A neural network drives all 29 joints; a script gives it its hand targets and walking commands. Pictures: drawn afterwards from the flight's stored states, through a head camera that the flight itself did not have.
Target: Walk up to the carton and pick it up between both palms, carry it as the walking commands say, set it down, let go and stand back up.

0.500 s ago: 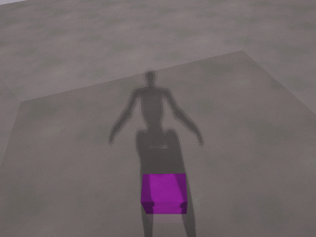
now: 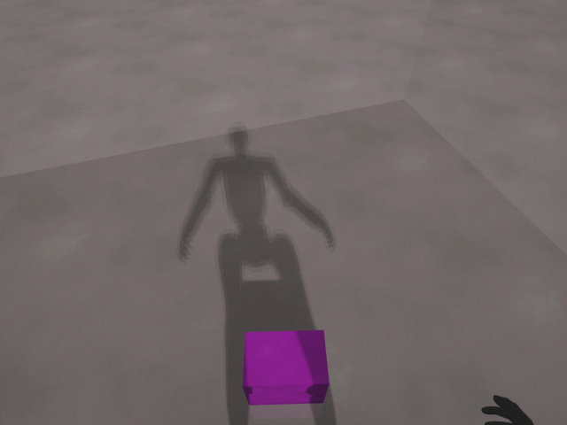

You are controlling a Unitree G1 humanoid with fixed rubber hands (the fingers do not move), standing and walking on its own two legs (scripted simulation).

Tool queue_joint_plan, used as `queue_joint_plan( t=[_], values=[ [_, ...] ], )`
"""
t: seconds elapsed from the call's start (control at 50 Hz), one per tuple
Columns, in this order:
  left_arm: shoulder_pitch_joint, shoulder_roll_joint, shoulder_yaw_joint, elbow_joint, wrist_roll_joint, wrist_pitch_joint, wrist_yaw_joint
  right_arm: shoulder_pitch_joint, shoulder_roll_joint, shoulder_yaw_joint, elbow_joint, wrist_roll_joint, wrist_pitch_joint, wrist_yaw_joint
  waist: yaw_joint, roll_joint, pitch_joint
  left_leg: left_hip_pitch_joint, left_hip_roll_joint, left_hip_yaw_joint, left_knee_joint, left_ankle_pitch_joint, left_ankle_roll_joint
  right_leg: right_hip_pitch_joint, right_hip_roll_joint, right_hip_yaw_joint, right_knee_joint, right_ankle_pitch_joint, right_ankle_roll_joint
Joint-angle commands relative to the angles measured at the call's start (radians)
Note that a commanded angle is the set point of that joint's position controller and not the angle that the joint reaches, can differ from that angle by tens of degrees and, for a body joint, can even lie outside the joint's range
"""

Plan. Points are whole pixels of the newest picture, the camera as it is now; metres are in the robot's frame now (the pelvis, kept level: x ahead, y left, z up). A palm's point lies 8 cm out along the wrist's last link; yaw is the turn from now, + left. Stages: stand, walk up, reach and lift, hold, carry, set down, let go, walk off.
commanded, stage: walk up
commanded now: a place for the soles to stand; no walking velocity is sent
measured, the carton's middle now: (285, 368) +0.42 +0.03 -0.67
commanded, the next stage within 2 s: reach and lift in 1.26 s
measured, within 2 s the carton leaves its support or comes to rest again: neither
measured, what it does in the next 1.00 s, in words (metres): stands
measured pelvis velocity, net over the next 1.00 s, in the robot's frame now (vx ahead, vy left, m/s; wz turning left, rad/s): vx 0.00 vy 0.00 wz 0.02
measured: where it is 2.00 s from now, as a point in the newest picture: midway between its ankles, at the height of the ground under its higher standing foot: outside the picture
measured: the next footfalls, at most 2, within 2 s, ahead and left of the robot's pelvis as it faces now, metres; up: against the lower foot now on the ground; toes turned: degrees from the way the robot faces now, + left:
none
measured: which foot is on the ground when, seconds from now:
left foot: down 0.00-1.00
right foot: down 0.00-1.00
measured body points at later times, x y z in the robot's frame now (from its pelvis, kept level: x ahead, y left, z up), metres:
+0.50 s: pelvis -0.01 -0.01 +0.01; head +0.00 -0.02 +0.46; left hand +0.10 +0.32 -0.10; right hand +0.08 -0.33 -0.12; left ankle +0.02 +0.14 -0.74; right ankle +0.01 -0.15 -0.74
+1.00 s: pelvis +0.00 +0.00 +0.00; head +0.01 -0.01 +0.45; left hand +0.10 +0.34 -0.10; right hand +0.11 -0.32 -0.11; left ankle +0.02 +0.14 -0.74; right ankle +0.01 -0.15 -0.74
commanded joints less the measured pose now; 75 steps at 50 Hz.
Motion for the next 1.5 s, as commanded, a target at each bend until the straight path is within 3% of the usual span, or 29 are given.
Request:
queue_joint_plan(
  t=[0.0,0.12,0.16,0.22,0.26,0.28,0.4,0.48,0.56,0.7,0.72,0.78,0.82,0.86,0.94,1.04,1.08,1.18,1.24,1.26,1.28,1.3,1.32,1.34,1.4,1.42,1.44,1.46,1.48],
  values=[
    [-0.022,0.187,0.037,0.009,0.005,-0.007,0.006,-0.031,-0.174,-0.038,0.003,-0.001,-0.005,-0.009,-0.008,0.095,-0.141,0.095,0.101,-0.071,-0.106,0.178,0.06,0.05,-0.059,0.019,-0.054,0.271,-0.061],
    [-0.076,0.194,0.04,0.031,0.003,-0.004,0.008,-0.07,-0.176,-0.029,0.052,0.004,0.005,-0.006,-0.008,-0.027,-0.095,0.135,0.075,-0.088,-0.128,0.169,0.048,0.025,-0.076,0.036,-0.116,0.235,-0.058],
    [-0.087,0.173,0.044,0.033,0.011,0.0,0.004,-0.078,-0.19,-0.034,0.045,-0.009,0.007,-0.003,-0.029,0.049,-0.082,0.114,0.08,-0.098,-0.144,0.094,0.054,0.022,-0.068,0.042,-0.143,0.137,-0.063],
    [-0.129,0.175,0.043,0.031,0.012,-0.003,0.003,-0.046,-0.177,-0.026,0.06,-0.003,0.005,-0.004,-0.028,-0.073,-0.134,0.117,0.076,-0.114,-0.152,0.107,0.045,0.079,-0.074,0.044,-0.141,0.193,-0.062],
    [-0.09,0.159,0.04,0.022,-0.003,0.0,0.0,-0.075,-0.18,-0.022,0.059,-0.017,0.001,-0.003,-0.005,0.074,-0.12,0.104,0.073,-0.089,-0.156,0.054,0.042,0.033,-0.08,0.048,-0.176,0.12,-0.06],
    [-0.111,0.183,0.05,0.025,0.012,-0.001,0.003,-0.06,-0.165,-0.016,0.071,-0.011,0.0,-0.004,-0.003,-0.013,-0.071,0.072,0.071,-0.113,-0.163,0.064,0.041,0.057,-0.085,0.066,-0.173,0.128,-0.059],
    [-0.11,0.191,0.055,0.035,0.021,0.004,0.001,-0.035,-0.164,-0.022,0.075,-0.013,0.002,-0.004,-0.021,-0.024,-0.056,0.08,0.085,-0.134,-0.19,0.007,0.048,0.026,-0.064,0.038,-0.196,0.049,-0.053],
    [-0.121,0.171,0.063,0.028,0.01,0.003,-0.003,-0.015,-0.2,-0.03,0.089,-0.023,0.002,-0.007,-0.021,0.054,-0.057,0.05,0.063,-0.123,-0.198,-0.043,0.049,0.028,-0.068,0.051,-0.176,-0.015,-0.076],
    [-0.092,0.19,0.067,0.034,0.021,0.001,-0.004,-0.001,-0.181,-0.024,0.063,-0.018,0.0,-0.008,-0.016,-0.056,-0.055,0.061,0.072,-0.116,-0.14,0.058,0.053,0.044,-0.064,0.035,-0.192,0.075,-0.057],
    [-0.061,0.166,0.06,0.008,0.012,0.009,-0.001,-0.019,-0.197,-0.026,0.041,-0.028,-0.006,-0.016,-0.004,0.081,-0.096,0.088,0.081,-0.11,-0.174,0.049,0.045,0.069,-0.07,0.039,-0.151,0.18,-0.067],
    [-0.097,0.189,0.056,0.016,0.01,0.008,-0.003,0.012,-0.179,-0.028,0.056,-0.024,-0.005,-0.016,-0.028,-0.004,-0.088,0.084,0.074,-0.112,-0.16,0.108,0.053,0.082,-0.069,0.024,-0.133,0.177,-0.058],
    [-0.05,0.205,0.065,0.011,0.011,-0.001,0.007,-0.011,-0.195,-0.037,0.041,-0.03,0.015,-0.009,-0.014,0.104,-0.069,0.079,0.06,-0.085,-0.137,0.14,0.047,0.069,-0.092,0.025,-0.144,0.235,-0.051],
    [-0.058,0.217,0.076,-0.005,0.015,0.003,0.008,0.011,-0.189,-0.041,0.02,-0.019,0.024,0.001,-0.029,-0.036,-0.118,0.131,0.073,-0.096,-0.122,0.172,0.047,0.058,-0.092,0.019,-0.122,0.266,-0.055],
    [-0.046,0.183,0.071,0.005,0.011,0.002,0.018,0.001,-0.184,-0.052,0.02,-0.026,0.03,-0.003,-0.023,0.056,-0.092,0.088,0.066,-0.1,-0.132,0.11,0.063,0.043,-0.08,0.02,-0.122,0.172,-0.064],
    [-0.036,0.21,0.075,-0.004,0.017,0.001,0.022,-0.001,-0.179,-0.053,0.003,-0.026,0.038,0.007,-0.015,-0.049,-0.098,0.084,0.056,-0.108,-0.111,0.091,0.063,0.04,-0.102,0.047,-0.112,0.181,-0.083],
    [0.0,0.199,0.078,-0.022,0.018,0.002,0.02,-0.03,-0.191,-0.045,-0.026,-0.029,0.04,0.011,0.002,0.06,-0.079,0.053,0.061,-0.108,-0.114,0.004,0.068,0.023,-0.068,0.01,-0.116,0.141,-0.062],
    [-0.051,0.209,0.077,-0.029,0.022,-0.002,0.019,-0.018,-0.169,-0.039,-0.027,-0.024,0.044,0.022,-0.031,-0.025,-0.04,0.074,0.064,-0.126,-0.116,0.04,0.062,-0.022,-0.072,0.012,-0.118,0.111,-0.06],
    [-0.013,0.207,0.076,-0.037,0.016,-0.003,0.02,0.003,-0.197,-0.049,-0.041,-0.028,0.041,0.022,-0.024,0.059,-0.093,0.084,0.057,-0.125,-0.115,0.021,0.068,0.025,-0.068,0.003,-0.119,0.121,-0.064],
    [-0.002,0.221,0.082,-0.037,0.017,0.0,0.021,-0.018,-0.165,-0.043,-0.05,-0.029,0.04,0.025,-0.001,0.015,-0.08,0.058,0.067,-0.135,-0.112,0.06,0.06,0.066,-0.071,0.005,-0.097,0.132,-0.063],
    [-0.171,0.078,0.158,-0.388,0.044,0.083,-0.034,-0.088,-0.11,-0.141,-0.396,-0.067,0.079,0.039,0.011,0.003,0.097,-0.159,-0.064,-0.017,-0.095,-0.108,0.007,-0.114,0.107,-0.118,0.021,-0.011,-0.002],
    [-0.137,0.035,0.121,-0.454,0.007,0.117,-0.038,-0.066,-0.096,-0.154,-0.382,-0.08,0.102,0.05,-0.019,0.012,0.074,-0.186,-0.038,-0.002,-0.101,-0.135,0.007,-0.096,0.134,-0.164,0.041,-0.037,0.017],
    [-0.132,0.103,0.161,-0.477,0.058,0.152,-0.063,-0.043,-0.073,-0.132,-0.402,-0.069,0.14,0.05,0.013,0.083,-0.011,-0.145,-0.055,0.037,-0.073,-0.202,0.005,-0.048,0.089,-0.168,0.017,-0.081,0.009],
    [-0.069,0.093,0.143,-0.431,0.021,0.168,-0.069,-0.003,-0.095,-0.178,-0.425,-0.092,0.155,0.042,-0.019,0.042,0.006,-0.174,-0.057,0.027,-0.091,-0.202,0.019,-0.012,0.119,-0.187,0.039,-0.069,0.018],
    [-0.06,0.094,0.171,-0.455,0.06,0.188,-0.069,0.087,-0.098,-0.197,-0.386,-0.087,0.177,0.048,-0.051,0.11,0.024,-0.19,-0.055,0.05,-0.097,-0.219,0.006,0.021,0.124,-0.186,0.044,-0.061,0.03],
    [0.012,0.168,0.276,-0.487,0.119,0.239,-0.065,0.114,-0.077,-0.223,-0.476,-0.097,0.202,0.022,0.004,-0.04,-0.102,0.063,-0.12,0.034,0.056,-0.02,0.006,-0.136,0.035,-0.08,-0.049,-0.083,-0.02],
    [-0.055,0.108,0.249,-0.543,0.091,0.223,-0.07,0.05,-0.103,-0.23,-0.542,-0.097,0.193,0.018,-0.034,-0.01,-0.126,0.024,-0.103,0.029,0.064,0.05,-0.001,-0.124,0.074,-0.098,0.02,0.002,0.007],
    [-0.04,0.129,0.26,-0.518,0.082,0.244,-0.073,0.055,-0.037,-0.165,-0.531,-0.074,0.213,0.027,0.022,-0.087,-0.061,0.032,-0.089,0.033,0.065,0.016,0.021,-0.145,0.043,-0.081,-0.011,-0.032,0.01],
    [-0.053,0.105,0.24,-0.498,0.072,0.252,-0.076,0.088,-0.046,-0.168,-0.483,-0.086,0.235,0.025,-0.024,-0.109,-0.067,0.04,-0.088,0.031,0.075,-0.006,0.003,-0.17,0.036,-0.089,-0.014,-0.049,0.017],
    [-0.042,0.129,0.289,-0.531,0.083,0.234,-0.077,0.061,-0.064,-0.191,-0.537,-0.1,0.229,0.021,0.014,-0.063,-0.197,0.002,-0.101,0.033,0.097,0.024,0.009,-0.086,0.055,-0.078,0.045,0.009,0.023]
  ],
)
